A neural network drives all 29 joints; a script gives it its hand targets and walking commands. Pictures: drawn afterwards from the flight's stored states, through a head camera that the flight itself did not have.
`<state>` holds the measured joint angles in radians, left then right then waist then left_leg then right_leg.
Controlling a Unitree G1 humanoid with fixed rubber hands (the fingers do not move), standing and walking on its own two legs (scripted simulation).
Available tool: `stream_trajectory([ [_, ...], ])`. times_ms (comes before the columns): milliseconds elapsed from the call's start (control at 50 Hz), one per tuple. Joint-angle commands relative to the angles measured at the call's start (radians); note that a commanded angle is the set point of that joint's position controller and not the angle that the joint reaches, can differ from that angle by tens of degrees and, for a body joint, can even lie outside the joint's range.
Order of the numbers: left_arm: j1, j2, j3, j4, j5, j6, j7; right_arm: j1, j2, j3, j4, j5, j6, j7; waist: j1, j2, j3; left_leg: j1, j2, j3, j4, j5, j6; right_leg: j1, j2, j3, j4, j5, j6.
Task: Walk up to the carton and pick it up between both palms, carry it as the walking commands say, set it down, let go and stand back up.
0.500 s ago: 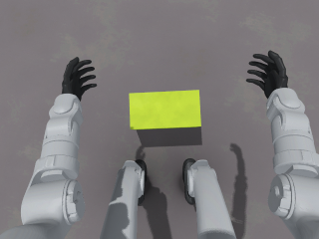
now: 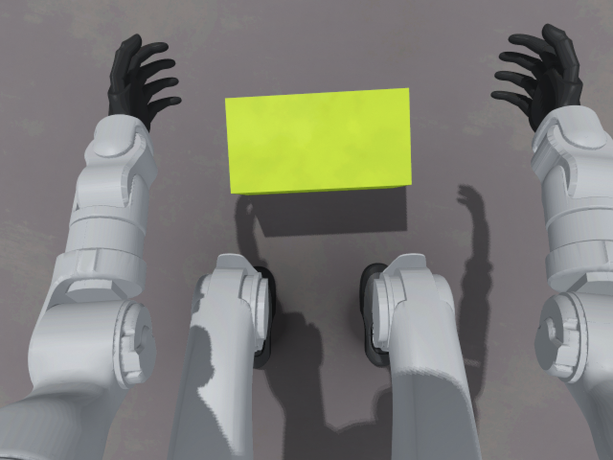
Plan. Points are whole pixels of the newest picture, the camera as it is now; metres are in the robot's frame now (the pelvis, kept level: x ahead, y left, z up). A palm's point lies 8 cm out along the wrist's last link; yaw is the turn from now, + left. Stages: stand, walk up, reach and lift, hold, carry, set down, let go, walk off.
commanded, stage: reach and lift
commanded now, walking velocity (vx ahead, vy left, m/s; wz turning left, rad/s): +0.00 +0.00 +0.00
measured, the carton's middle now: (318, 148) +0.47 +0.00 -0.39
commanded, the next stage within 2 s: none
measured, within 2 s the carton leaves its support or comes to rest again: neither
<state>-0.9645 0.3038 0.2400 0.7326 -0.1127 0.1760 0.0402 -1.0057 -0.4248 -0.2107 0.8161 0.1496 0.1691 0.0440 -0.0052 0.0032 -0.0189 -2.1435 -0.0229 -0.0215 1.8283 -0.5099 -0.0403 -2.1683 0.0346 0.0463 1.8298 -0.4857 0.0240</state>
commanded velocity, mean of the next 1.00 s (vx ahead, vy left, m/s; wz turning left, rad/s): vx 0.00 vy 0.00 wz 0.00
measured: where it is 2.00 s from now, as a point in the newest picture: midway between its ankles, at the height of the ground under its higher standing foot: (317, 332)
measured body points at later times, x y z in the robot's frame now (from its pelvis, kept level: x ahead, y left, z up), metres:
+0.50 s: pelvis -0.01 +0.00 -0.09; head +0.35 -0.01 +0.17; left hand +0.49 +0.21 -0.28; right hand +0.48 -0.24 -0.29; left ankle +0.11 +0.13 -0.43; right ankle +0.11 -0.12 -0.43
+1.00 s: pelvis -0.01 +0.00 -0.12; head +0.35 -0.01 +0.15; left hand +0.50 +0.22 -0.31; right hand +0.49 -0.25 -0.32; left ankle +0.11 +0.13 -0.43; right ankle +0.11 -0.12 -0.43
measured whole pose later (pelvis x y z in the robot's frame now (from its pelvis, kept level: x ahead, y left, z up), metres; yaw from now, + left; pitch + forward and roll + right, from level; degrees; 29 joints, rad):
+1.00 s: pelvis -0.01 +0.00 -0.12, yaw +1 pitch +36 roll +1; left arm -1.27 0.43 0.02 1.16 -0.33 0.00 0.06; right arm -1.24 -0.48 -0.04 1.18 0.31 -0.01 -0.02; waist -0.01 0.03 0.32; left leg -2.33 -0.02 -0.02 2.27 -0.56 -0.03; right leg -2.34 -0.02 0.01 2.28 -0.56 0.00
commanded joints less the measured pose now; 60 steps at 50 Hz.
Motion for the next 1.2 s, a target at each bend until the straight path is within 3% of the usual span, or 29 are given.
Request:
stream_trajectory([
  [0,-0.289,0.175,0.024,-0.107,-0.011,-0.059,0.011,-0.323,-0.181,0.0,-0.138,0.037,-0.055,-0.005,0.01,-0.037,-1.143,0.545,-0.008,0.103,-0.095,0.183,-0.003,0.644,-0.001,-0.077,-0.104,0.162,0.002],
  [20,-0.288,0.18,0.026,-0.064,-0.009,-0.063,0.012,-0.302,-0.173,0.012,-0.077,0.043,-0.055,-0.007,0.018,-0.022,-1.083,0.522,-0.007,0.105,-0.085,0.171,-0.005,0.607,-0.005,-0.073,-0.098,0.147,0.004],
  [60,-0.285,0.173,0.011,-0.046,-0.031,-0.071,0.013,-0.311,-0.201,-0.004,-0.097,0.038,-0.073,-0.021,-0.007,-0.034,-1.138,0.536,-0.005,0.095,-0.042,0.2,-0.004,0.621,-0.01,-0.08,-0.053,0.176,0.006],
  [120,-0.273,0.18,0.018,0.019,-0.029,-0.097,0.018,-0.294,-0.199,-0.001,-0.025,0.025,-0.09,-0.032,-0.017,-0.04,-1.065,0.453,-0.009,0.097,-0.002,0.189,-0.007,0.585,-0.019,-0.077,-0.013,0.189,0.01],
  [200,-0.269,0.18,0.005,0.007,-0.047,-0.129,0.027,-0.281,-0.164,0.028,-0.037,0.05,-0.118,-0.046,-0.007,-0.064,-1.108,0.457,-0.009,0.086,0.065,0.277,-0.002,0.603,-0.025,-0.065,0.05,0.283,0.017],
  [220,-0.269,0.161,-0.011,0.015,-0.057,-0.136,0.026,-0.276,-0.17,0.02,-0.035,0.044,-0.129,-0.048,-0.024,-0.066,-1.054,0.399,-0.014,0.087,0.075,0.284,-0.004,0.572,-0.024,-0.066,0.052,0.304,0.016],
  [260,-0.281,0.177,-0.013,0.013,-0.065,-0.143,0.032,-0.296,-0.186,0.019,-0.066,0.062,-0.14,-0.057,-0.025,-0.073,-1.107,0.421,-0.009,0.081,0.108,0.315,-0.001,0.582,-0.027,-0.061,0.083,0.333,0.02],
  [280,-0.282,0.208,0.0,0.015,-0.062,-0.148,0.034,-0.286,-0.187,0.033,-0.048,0.068,-0.136,-0.062,-0.01,-0.048,-1.118,0.433,-0.006,0.088,0.129,0.31,-0.006,0.586,-0.034,-0.055,0.101,0.33,0.019],
  [400,-0.344,0.203,-0.037,0.021,-0.078,-0.158,0.045,-0.331,-0.191,0.033,-0.008,0.088,-0.148,-0.07,-0.017,-0.023,-1.076,0.442,0.006,0.075,0.168,0.268,-0.006,0.516,-0.041,-0.064,0.155,0.278,0.019],
  [440,-0.366,0.173,-0.059,0.051,-0.101,-0.156,0.05,-0.356,-0.209,0.033,0.0,0.099,-0.156,-0.072,-0.035,-0.017,-1.049,0.446,0.014,0.064,0.184,0.25,-0.005,0.483,-0.047,-0.068,0.178,0.251,0.014],
  [460,-0.381,0.14,-0.086,0.081,-0.121,-0.156,0.046,-0.352,-0.196,0.038,0.072,0.094,-0.154,-0.067,-0.053,0.0,-0.981,0.417,0.018,0.063,0.193,0.223,-0.011,0.438,-0.053,-0.064,0.182,0.223,0.008],
  [480,-0.385,0.135,-0.083,0.096,-0.126,-0.158,0.046,-0.374,-0.186,0.046,0.059,0.106,-0.16,-0.066,-0.045,-0.002,-0.984,0.418,0.017,0.058,0.204,0.231,-0.006,0.456,-0.056,-0.057,0.191,0.234,0.006],
  [520,-0.417,0.112,-0.129,0.156,-0.156,-0.155,0.037,-0.43,-0.192,0.061,0.052,0.105,-0.167,-0.065,-0.075,-0.013,-0.94,0.393,0.023,0.047,0.221,0.213,-0.003,0.435,-0.064,-0.063,0.203,0.221,0.007],
  [580,-0.463,0.116,-0.13,0.182,-0.173,-0.174,0.031,-0.471,-0.171,0.068,0.068,0.117,-0.182,-0.063,-0.06,-0.017,-0.857,0.349,0.019,0.045,0.236,0.23,-0.002,0.441,-0.064,-0.057,0.224,0.246,0.008],
  [600,-0.468,0.118,-0.147,0.205,-0.182,-0.183,0.031,-0.441,-0.177,0.049,0.14,0.107,-0.184,-0.063,-0.087,0.002,-0.79,0.338,0.024,0.039,0.247,0.203,-0.004,0.358,-0.065,-0.058,0.234,0.202,0.007],
  [640,-0.482,0.094,-0.169,0.245,-0.195,-0.192,0.023,-0.444,-0.134,0.084,0.204,0.114,-0.19,-0.054,-0.075,0.01,-0.66,0.266,0.025,0.042,0.252,0.205,-0.01,0.337,-0.068,-0.042,0.232,0.212,-0.001],
  [680,-0.463,0.113,-0.163,0.239,-0.201,-0.202,0.023,-0.426,-0.125,0.1,0.221,0.129,-0.197,-0.055,-0.06,-0.001,-0.704,0.278,0.025,0.042,0.275,0.259,-0.009,0.388,-0.07,-0.033,0.256,0.272,0.002],
  [700,-0.446,0.112,-0.167,0.295,-0.199,-0.202,0.024,-0.429,-0.128,0.104,0.231,0.133,-0.201,-0.053,-0.057,-0.014,-0.686,0.266,0.026,0.031,0.28,0.269,-0.007,0.361,-0.064,-0.041,0.267,0.277,0.006],
  [720,-0.425,0.129,-0.15,0.333,-0.193,-0.202,0.024,-0.426,-0.122,0.121,0.257,0.143,-0.202,-0.052,-0.03,-0.015,-0.648,0.247,0.027,0.036,0.288,0.263,-0.007,0.349,-0.065,-0.032,0.27,0.267,0.006],
  [840,-0.401,0.101,-0.188,0.341,-0.216,-0.207,0.028,-0.417,-0.127,0.125,0.235,0.163,-0.215,-0.064,-0.053,-0.004,-0.728,0.306,0.025,0.025,0.286,0.317,-0.002,0.37,-0.056,-0.046,0.268,0.307,0.002],
  [880,-0.403,0.09,-0.198,0.338,-0.225,-0.206,0.03,-0.424,-0.117,0.134,0.25,0.165,-0.209,-0.063,-0.043,0.011,-0.71,0.317,0.02,0.028,0.282,0.321,-0.004,0.362,-0.057,-0.043,0.265,0.303,-0.002],
  [900,-0.423,0.088,-0.197,0.321,-0.222,-0.208,0.029,-0.428,-0.119,0.136,0.242,0.162,-0.21,-0.062,-0.051,-0.001,-0.694,0.285,0.019,0.031,0.28,0.292,-0.002,0.353,-0.054,-0.042,0.26,0.286,-0.005],
  [940,-0.417,0.098,-0.19,0.349,-0.213,-0.21,0.031,-0.449,-0.113,0.152,0.247,0.172,-0.212,-0.063,-0.022,0.005,-0.67,0.272,0.022,0.039,0.281,0.286,0.0,0.342,-0.055,-0.031,0.253,0.268,-0.003],
  [960,-0.437,0.094,-0.206,0.337,-0.226,-0.209,0.03,-0.45,-0.104,0.149,0.266,0.17,-0.21,-0.065,-0.042,-0.005,-0.675,0.275,0.022,0.028,0.265,0.259,0.003,0.343,-0.059,-0.039,0.254,0.254,-0.003],
  [1000,-0.451,0.118,-0.189,0.336,-0.227,-0.215,0.036,-0.463,-0.113,0.161,0.256,0.186,-0.213,-0.067,-0.023,-0.009,-0.682,0.263,0.021,0.04,0.281,0.266,0.003,0.368,-0.061,-0.025,0.25,0.265,-0.003],
  [1020,-0.468,0.1,-0.206,0.348,-0.238,-0.214,0.032,-0.487,-0.109,0.161,0.25,0.182,-0.214,-0.068,-0.044,-0.024,-0.674,0.251,0.023,0.04,0.272,0.238,0.005,0.366,-0.063,-0.03,0.236,0.241,-0.003],
  [1080,-0.496,0.081,-0.23,0.356,-0.253,-0.213,0.03,-0.529,-0.091,0.176,0.244,0.196,-0.216,-0.069,-0.046,-0.035,-0.67,0.25,0.024,0.03,0.254,0.215,0.011,0.355,-0.065,-0.033,0.227,0.224,-0.004],
  [1120,-0.523,0.078,-0.234,0.344,-0.246,-0.216,0.033,-0.524,-0.088,0.172,0.272,0.202,-0.217,-0.068,-0.047,0.002,-0.666,0.259,0.025,0.028,0.248,0.211,0.009,0.329,-0.061,-0.033,0.227,0.219,-0.01],
  [1180,-0.531,0.053,-0.26,0.372,-0.249,-0.219,0.035,-0.53,-0.065,0.186,0.303,0.189,-0.22,-0.07,-0.054,0.009,-0.635,0.251,0.021,0.032,0.242,0.195,0.007,0.311,-0.06,-0.035,0.218,0.188,-0.01],
])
